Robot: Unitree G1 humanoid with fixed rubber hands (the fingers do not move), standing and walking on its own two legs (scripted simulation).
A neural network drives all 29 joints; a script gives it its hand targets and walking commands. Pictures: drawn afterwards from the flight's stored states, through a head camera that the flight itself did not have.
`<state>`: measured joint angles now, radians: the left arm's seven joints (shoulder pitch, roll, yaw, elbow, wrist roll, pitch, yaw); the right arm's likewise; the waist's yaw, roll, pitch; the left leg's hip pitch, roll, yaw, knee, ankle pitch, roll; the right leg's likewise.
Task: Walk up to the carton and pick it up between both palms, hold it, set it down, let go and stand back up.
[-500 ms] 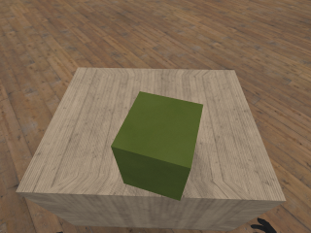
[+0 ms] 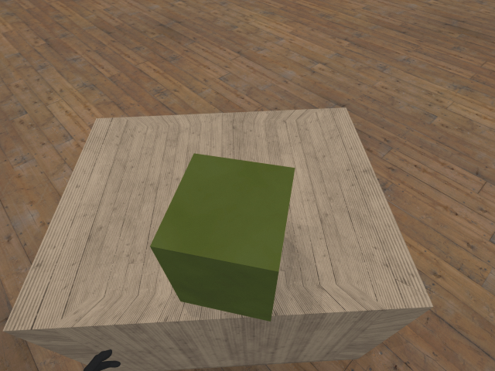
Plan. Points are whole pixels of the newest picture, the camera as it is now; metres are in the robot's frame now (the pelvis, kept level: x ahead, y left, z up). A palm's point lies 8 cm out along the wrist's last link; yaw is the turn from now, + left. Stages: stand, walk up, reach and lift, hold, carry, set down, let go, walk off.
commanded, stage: walk up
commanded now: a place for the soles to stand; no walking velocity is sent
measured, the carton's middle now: (233, 239) +0.38 +0.04 -0.06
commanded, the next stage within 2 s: stand in 0.26 s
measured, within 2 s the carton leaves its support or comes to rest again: neither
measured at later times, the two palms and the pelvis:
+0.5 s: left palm (98, 367) +0.16 +0.28 -0.13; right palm (413, 366) +0.16 -0.27 -0.12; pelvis -0.01 +0.00 -0.03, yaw +2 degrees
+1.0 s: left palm (87, 351) +0.18 +0.28 -0.08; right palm (394, 370) +0.15 -0.22 -0.08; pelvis +0.02 +0.02 -0.01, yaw +1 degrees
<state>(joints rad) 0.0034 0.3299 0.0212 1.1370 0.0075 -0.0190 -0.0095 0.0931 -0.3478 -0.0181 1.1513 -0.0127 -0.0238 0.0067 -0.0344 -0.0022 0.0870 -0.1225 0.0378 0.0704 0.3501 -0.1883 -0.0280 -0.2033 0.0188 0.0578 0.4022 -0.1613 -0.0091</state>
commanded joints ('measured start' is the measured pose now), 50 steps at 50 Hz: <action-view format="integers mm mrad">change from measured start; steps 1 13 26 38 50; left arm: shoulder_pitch -49 -52 2 27 119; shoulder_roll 242 219 166 126 92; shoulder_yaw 46 39 132 86 81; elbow -77 -90 -826 -944 -809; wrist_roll -1 3 114 39 2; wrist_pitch -13 -7 525 408 285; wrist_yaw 8 11 -10 19 -22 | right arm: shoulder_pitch -53 -41 -5 35 128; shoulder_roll -201 -203 -129 6 58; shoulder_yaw -40 -46 -134 -125 -117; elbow -80 -91 -361 -533 -628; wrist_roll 1 0 25 13 -2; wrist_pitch -22 -17 -55 -108 -141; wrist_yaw -11 -14 20 -13 -42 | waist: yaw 20 21 6 13 32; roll -49 -15 57 95 17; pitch -131 -120 -252 -182 -57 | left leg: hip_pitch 8 48 -60 1 34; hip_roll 96 107 -5 -23 -24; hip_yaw -83 -68 6 24 26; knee -61 -62 283 140 20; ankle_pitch -9 21 36 76 143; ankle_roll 39 39 -21 -21 -28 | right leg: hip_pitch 36 5 -9 40 99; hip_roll -143 -118 -23 -26 9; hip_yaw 101 80 -99 -84 -91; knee -69 -78 179 82 -20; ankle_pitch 103 129 245 197 119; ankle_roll -12 -17 -5 9 3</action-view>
